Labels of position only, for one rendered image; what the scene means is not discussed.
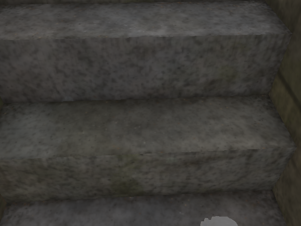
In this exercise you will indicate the right robot thigh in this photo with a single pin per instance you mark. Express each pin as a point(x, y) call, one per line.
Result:
point(218, 221)

